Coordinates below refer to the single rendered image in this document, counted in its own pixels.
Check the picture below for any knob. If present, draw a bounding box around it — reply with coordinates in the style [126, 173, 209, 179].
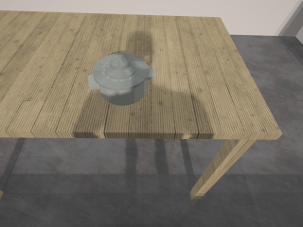
[110, 54, 131, 71]

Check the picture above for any lid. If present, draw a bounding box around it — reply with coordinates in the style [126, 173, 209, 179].
[92, 53, 149, 91]

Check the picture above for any table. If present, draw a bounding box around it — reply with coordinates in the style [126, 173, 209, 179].
[0, 10, 282, 201]

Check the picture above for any pot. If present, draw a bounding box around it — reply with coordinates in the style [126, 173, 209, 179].
[87, 65, 156, 106]

